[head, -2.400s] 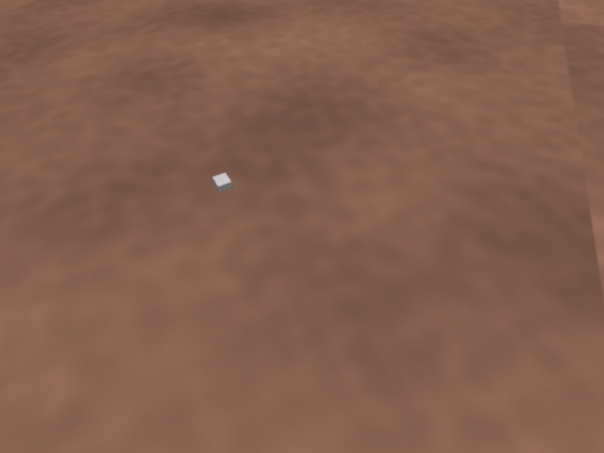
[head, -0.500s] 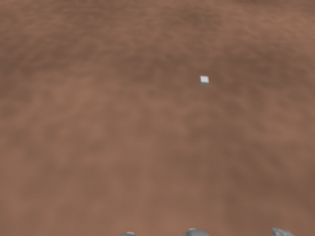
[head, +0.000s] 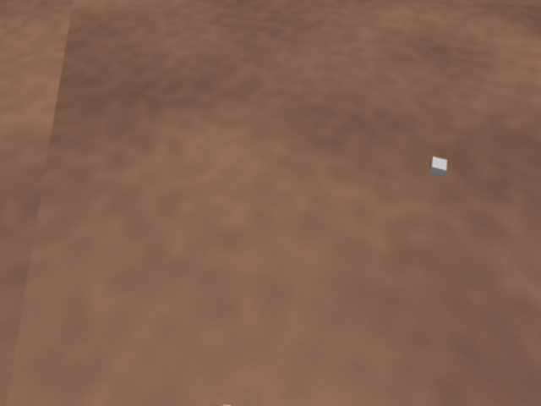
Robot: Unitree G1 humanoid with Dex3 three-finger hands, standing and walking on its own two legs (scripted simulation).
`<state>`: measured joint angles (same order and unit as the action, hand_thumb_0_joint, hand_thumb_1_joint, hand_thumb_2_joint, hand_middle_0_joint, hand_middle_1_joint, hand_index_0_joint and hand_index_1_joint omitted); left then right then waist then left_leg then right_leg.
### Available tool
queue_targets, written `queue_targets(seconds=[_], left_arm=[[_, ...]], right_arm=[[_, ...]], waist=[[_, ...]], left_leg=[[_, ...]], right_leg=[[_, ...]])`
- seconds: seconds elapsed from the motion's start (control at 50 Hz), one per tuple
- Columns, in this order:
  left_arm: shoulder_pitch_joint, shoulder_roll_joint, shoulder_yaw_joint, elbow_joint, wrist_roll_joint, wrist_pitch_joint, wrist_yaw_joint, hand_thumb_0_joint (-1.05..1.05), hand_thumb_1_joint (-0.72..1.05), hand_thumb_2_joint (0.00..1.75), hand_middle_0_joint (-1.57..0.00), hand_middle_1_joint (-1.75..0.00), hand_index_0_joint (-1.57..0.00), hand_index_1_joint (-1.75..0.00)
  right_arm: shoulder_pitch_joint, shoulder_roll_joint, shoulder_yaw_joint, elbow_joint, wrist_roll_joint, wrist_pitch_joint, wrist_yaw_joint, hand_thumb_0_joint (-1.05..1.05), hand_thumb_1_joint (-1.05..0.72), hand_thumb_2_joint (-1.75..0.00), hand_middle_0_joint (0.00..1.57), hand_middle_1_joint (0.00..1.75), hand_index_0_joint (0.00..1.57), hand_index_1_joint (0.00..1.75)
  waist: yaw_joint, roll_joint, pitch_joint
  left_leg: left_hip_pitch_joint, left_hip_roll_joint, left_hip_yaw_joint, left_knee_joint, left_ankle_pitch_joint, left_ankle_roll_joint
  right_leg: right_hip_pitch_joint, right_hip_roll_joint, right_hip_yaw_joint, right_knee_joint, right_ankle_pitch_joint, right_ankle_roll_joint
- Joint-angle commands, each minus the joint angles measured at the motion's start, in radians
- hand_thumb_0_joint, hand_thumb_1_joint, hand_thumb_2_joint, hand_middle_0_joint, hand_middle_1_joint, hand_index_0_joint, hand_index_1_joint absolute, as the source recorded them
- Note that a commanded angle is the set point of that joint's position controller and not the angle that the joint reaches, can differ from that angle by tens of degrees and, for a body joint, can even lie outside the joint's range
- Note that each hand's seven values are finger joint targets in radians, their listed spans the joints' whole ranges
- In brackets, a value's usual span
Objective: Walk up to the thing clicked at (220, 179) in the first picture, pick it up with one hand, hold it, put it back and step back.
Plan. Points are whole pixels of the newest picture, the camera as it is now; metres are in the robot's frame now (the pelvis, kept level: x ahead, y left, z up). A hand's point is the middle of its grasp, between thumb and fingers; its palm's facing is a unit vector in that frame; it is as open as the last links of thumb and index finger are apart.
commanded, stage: walk up
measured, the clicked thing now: (438, 166) +1.33 -0.81 -0.73
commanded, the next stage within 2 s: stand in 0.88 s
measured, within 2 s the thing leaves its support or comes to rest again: neither
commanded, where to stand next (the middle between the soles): +0.08 -0.01 m, yaw +5 degrees
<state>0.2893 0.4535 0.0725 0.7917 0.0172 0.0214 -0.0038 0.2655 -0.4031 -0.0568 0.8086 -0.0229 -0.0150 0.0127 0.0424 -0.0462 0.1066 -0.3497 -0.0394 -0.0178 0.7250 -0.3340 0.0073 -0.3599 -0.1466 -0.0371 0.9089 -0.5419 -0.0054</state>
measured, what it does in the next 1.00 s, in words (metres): stands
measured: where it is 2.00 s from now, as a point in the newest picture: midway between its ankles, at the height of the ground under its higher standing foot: outside the picture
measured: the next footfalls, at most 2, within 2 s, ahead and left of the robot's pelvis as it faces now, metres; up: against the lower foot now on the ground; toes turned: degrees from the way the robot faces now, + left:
none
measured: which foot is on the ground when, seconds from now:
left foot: down 0.00-1.00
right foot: down 0.00-1.00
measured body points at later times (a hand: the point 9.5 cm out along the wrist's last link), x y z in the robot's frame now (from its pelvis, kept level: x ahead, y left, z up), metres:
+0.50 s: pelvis +0.00 -0.01 +0.01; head +0.02 +0.00 +0.46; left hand +0.05 +0.31 -0.11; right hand +0.13 -0.30 -0.10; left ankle +0.03 +0.12 -0.71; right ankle +0.03 -0.15 -0.71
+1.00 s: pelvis +0.01 -0.01 +0.03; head +0.02 -0.01 +0.48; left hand +0.05 +0.30 -0.10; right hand +0.15 -0.30 -0.09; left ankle +0.03 +0.12 -0.71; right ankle +0.03 -0.15 -0.71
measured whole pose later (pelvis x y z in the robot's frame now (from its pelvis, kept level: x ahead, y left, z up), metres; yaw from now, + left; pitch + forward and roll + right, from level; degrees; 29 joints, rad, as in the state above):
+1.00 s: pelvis +0.01 -0.01 +0.03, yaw +7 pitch -3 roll +0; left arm 0.10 0.37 0.01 1.13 0.00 -0.01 -0.01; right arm 0.08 -0.35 0.01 1.11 0.00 -0.01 0.01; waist 0.03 -0.01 0.06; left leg -0.19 -0.02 -0.12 0.41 -0.18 -0.02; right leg -0.12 -0.05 -0.06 0.38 -0.21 0.03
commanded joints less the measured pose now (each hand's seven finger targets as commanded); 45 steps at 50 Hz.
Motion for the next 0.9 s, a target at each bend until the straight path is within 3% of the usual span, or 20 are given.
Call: queue_targets(seconds=[0.0, 0.08, 0.12, 0.14, 0.16, 0.18, 0.2, 0.24, 0.26, 0.28, 0.3, 0.32, 0.36, 0.38, 0.4, 0.44, 0.52, 0.66, 0.84, 0.88], left_arm=[[0.008, 0.157, 0.042, -0.059, -0.015, -0.026, 0.01, 0.0, 0.9, 0.9, -0.2, -0.3, -0.2, -0.3], [0.039, 0.143, 0.047, -0.001, -0.006, -0.036, 0.005, 0.0, 0.9, 0.9, -0.2, -0.3, -0.2, -0.3], [0.049, 0.14, 0.045, 0.019, 0.002, -0.047, 0.009, 0.0, 0.9, 0.9, -0.2, -0.3, -0.2, -0.3], [0.035, 0.183, 0.052, 0.014, 0.014, -0.055, 0.011, 0.0, 0.9, 0.9, -0.2, -0.3, -0.2, -0.3], [-0.008, 0.241, 0.056, 0.004, 0.014, -0.058, 0.01, 0.0, 0.9, 0.9, -0.2, -0.3, -0.2, -0.3], [-0.105, 0.268, 0.057, -0.013, 0.015, -0.056, 0.003, 0.0, 0.9, 0.9, -0.2, -0.3, -0.2, -0.3], [-0.151, 0.234, 0.048, -0.023, 0.012, -0.055, -0.001, 0.0, 0.9, 0.9, -0.2, -0.3, -0.2, -0.3], [-0.159, 0.182, 0.025, 0.0, 0.004, -0.05, 0.001, 0.0, 0.9, 0.9, -0.2, -0.3, -0.2, -0.3], [-0.151, 0.162, 0.013, 0.01, 0.002, -0.049, 0.0, 0.0, 0.9, 0.9, -0.2, -0.3, -0.2, -0.3], [-0.135, 0.13, 0.008, 0.024, -0.005, -0.044, -0.002, 0.0, 0.9, 0.9, -0.2, -0.3, -0.2, -0.3], [-0.112, 0.143, 0.015, 0.042, -0.009, -0.037, -0.002, 0.0, 0.9, 0.9, -0.2, -0.3, -0.2, -0.3], [-0.104, 0.139, 0.015, 0.055, -0.01, -0.039, -0.001, 0.0, 0.9, 0.9, -0.2, -0.3, -0.2, -0.3], [-0.082, 0.12, 0.008, 0.084, -0.009, -0.054, 0.0, 0.0, 0.9, 0.9, -0.2, -0.3, -0.2, -0.3], [-0.091, 0.145, 0.008, 0.094, -0.009, -0.062, 0.002, 0.0, 0.9, 0.9, -0.2, -0.3, -0.2, -0.3], [-0.117, 0.168, 0.01, 0.097, -0.007, -0.065, 0.003, 0.0, 0.9, 0.9, -0.2, -0.3, -0.2, -0.3], [-0.177, 0.165, 0.003, 0.096, -0.01, -0.062, 0.002, 0.0, 0.9, 0.9, -0.2, -0.3, -0.2, -0.3], [-0.195, 0.139, -0.007, 0.136, -0.014, -0.056, 0.002, 0.0, 0.9, 0.9, -0.2, -0.3, -0.2, -0.3], [-0.229, 0.139, -0.011, 0.193, -0.014, -0.058, 0.0, 0.0, 0.9, 0.9, -0.2, -0.3, -0.2, -0.3], [-0.249, 0.127, -0.008, 0.239, -0.014, -0.052, -0.001, 0.0, 0.9, 0.9, -0.2, -0.3, -0.2, -0.3], [-0.241, 0.124, -0.019, 0.27, -0.016, -0.049, 0.001, 0.0, 0.9, 0.9, -0.2, -0.3, -0.2, -0.3]], right_arm=[[-0.023, -0.27, -0.061, -0.072, 0.001, -0.046, -0.044, 0.0, -0.9, -0.9, 0.2, 0.3, 0.2, 0.3], [-0.039, -0.258, -0.049, -0.064, 0.008, -0.042, -0.038, 0.0, -0.9, -0.9, 0.2, 0.3, 0.2, 0.3], [-0.074, -0.228, -0.036, -0.065, 0.022, -0.028, -0.037, 0.0, -0.9, -0.9, 0.2, 0.3, 0.2, 0.3], [-0.068, -0.181, -0.021, -0.069, 0.033, -0.024, -0.036, 0.0, -0.9, -0.9, 0.2, 0.3, 0.2, 0.3], [-0.078, -0.157, -0.02, -0.067, 0.036, -0.019, -0.039, 0.0, -0.9, -0.9, 0.2, 0.3, 0.2, 0.3], [-0.036, -0.191, -0.038, -0.03, 0.031, -0.013, -0.046, 0.0, -0.9, -0.9, 0.2, 0.3, 0.2, 0.3], [0.002, -0.198, -0.041, -0.002, 0.03, -0.016, -0.041, 0.0, -0.9, -0.9, 0.2, 0.3, 0.2, 0.3], [0.01, -0.174, -0.035, 0.035, 0.025, -0.028, -0.031, 0.0, -0.9, -0.9, 0.2, 0.3, 0.2, 0.3], [0.008, -0.197, -0.043, 0.038, 0.018, -0.035, -0.031, 0.0, -0.9, -0.9, 0.2, 0.3, 0.2, 0.3], [-0.04, -0.223, -0.043, 0.025, 0.011, -0.046, -0.03, 0.0, -0.9, -0.9, 0.2, 0.3, 0.2, 0.3], [-0.047, -0.261, -0.043, 0.026, 0.011, -0.048, -0.029, 0.0, -0.9, -0.9, 0.2, 0.3, 0.2, 0.3], [-0.064, -0.268, -0.04, 0.034, 0.012, -0.049, -0.027, 0.0, -0.9, -0.9, 0.2, 0.3, 0.2, 0.3], [-0.162, -0.22, -0.017, 0.037, 0.017, -0.041, -0.025, 0.0, -0.9, -0.9, 0.2, 0.3, 0.2, 0.3], [-0.166, -0.188, -0.007, 0.045, 0.021, -0.038, -0.024, 0.0, -0.9, -0.9, 0.2, 0.3, 0.2, 0.3], [-0.146, -0.182, -0.005, 0.063, 0.022, -0.034, -0.023, 0.0, -0.9, -0.9, 0.2, 0.3, 0.2, 0.3], [-0.097, -0.181, -0.002, 0.104, 0.019, -0.033, -0.023, 0.0, -0.9, -0.9, 0.2, 0.3, 0.2, 0.3], [-0.148, -0.187, 0.006, 0.128, 0.023, -0.036, -0.021, 0.0, -0.9, -0.9, 0.2, 0.3, 0.2, 0.3], [-0.177, -0.176, 0.016, 0.179, 0.023, -0.029, -0.019, 0.0, -0.9, -0.9, 0.2, 0.3, 0.2, 0.3], [-0.214, -0.181, 0.019, 0.226, 0.017, -0.028, -0.021, 0.0, -0.9, -0.9, 0.2, 0.3, 0.2, 0.3], [-0.236, -0.163, 0.019, 0.229, 0.016, -0.025, -0.022, 0.0, -0.9, -0.9, 0.2, 0.3, 0.2, 0.3]], waist=[[-0.016, 0.169, -0.073], [-0.012, 0.223, -0.123], [0.017, 0.17, -0.13], [0.014, 0.066, -0.131], [0.003, -0.063, -0.114], [-0.035, -0.116, -0.075], [-0.071, -0.076, -0.054], [-0.07, -0.036, -0.044], [-0.068, -0.012, -0.064], [-0.039, 0.069, -0.084], [-0.023, 0.094, -0.105], [-0.014, 0.092, -0.088], [0.015, 0.106, -0.081], [0.007, 0.086, -0.085], [-0.02, 0.075, -0.087], [-0.046, 0.077, -0.119], [-0.023, 0.056, -0.131], [-0.029, 0.043, -0.131], [-0.022, 0.079, -0.134], [-0.026, 0.081, -0.121]], left_leg=[[0.12, 0.271, -0.418, -0.266, 0.219, 0.233], [0.01, 0.227, -0.314, -0.19, 0.368, 0.196], [-0.07, 0.169, -0.246, -0.107, 0.324, 0.136], [-0.108, 0.107, -0.203, -0.023, 0.258, 0.079], [-0.106, -0.014, -0.107, 0.095, 0.04, 0.037], [-0.022, -0.011, -0.041, 0.183, -0.231, 0.017], [0.019, 0.014, -0.037, 0.117, -0.226, 0.018], [0.101, 0.018, -0.057, -0.096, -0.006, 0.037], [0.142, 0.076, -0.184, -0.177, 0.058, 0.06], [0.106, 0.173, -0.38, -0.247, 0.051, 0.113], [0.035, 0.243, -0.472, -0.291, -0.007, 0.178], [-0.016, 0.241, -0.457, -0.298, 0.011, 0.186], [-0.054, 0.164, -0.31, -0.247, 0.1, 0.111], [-0.045, 0.107, -0.221, -0.192, 0.15, 0.064], [-0.007, 0.063, -0.175, -0.168, 0.135, 0.043], [0.08, 0.069, -0.178, -0.199, 0.15, 0.04], [0.066, 0.114, -0.225, -0.262, 0.218, 0.06], [0.094, 0.097, -0.197, -0.295, 0.228, 0.037], [0.087, 0.117, -0.216, -0.374, 0.255, 0.031], [0.163, 0.128, -0.197, -0.393, 0.257, 0.013]], right_leg=[[-0.164, 0.02, 0.098, 0.063, -0.028, -0.019], [0.055, 0.077, 0.016, -0.136, 0.055, -0.027], [0.197, 0.1, 0.004, -0.348, 0.241, -0.046], [0.215, 0.011, 0.143, -0.416, 0.302, -0.08], [0.112, -0.146, 0.35, -0.529, 0.207, -0.167], [-0.018, -0.253, 0.421, -0.555, 0.161, -0.25], [-0.039, -0.237, 0.371, -0.524, 0.179, -0.249], [-0.056, -0.1, 0.18, -0.426, 0.255, -0.14], [-0.082, -0.046, 0.131, -0.333, 0.309, -0.093], [-0.069, 0.048, 0.05, -0.242, 0.242, -0.037], [-0.001, 0.091, 0.046, -0.201, 0.071, -0.029], [0.06, 0.096, 0.055, -0.233, 0.036, -0.035], [0.147, 0.06, 0.079, -0.368, 0.179, -0.05], [0.164, 0.014, 0.117, -0.436, 0.238, -0.072], [0.128, -0.025, 0.168, -0.474, 0.258, -0.095], [0.112, -0.037, 0.151, -0.455, 0.285, -0.095], [0.184, 0.023, 0.068, -0.459, 0.286, -0.049], [0.228, -0.005, 0.079, -0.547, 0.283, -0.048], [0.296, 0.01, 0.034, -0.571, 0.301, -0.025], [0.235, 0.01, 0.069, -0.594, 0.297, -0.022]])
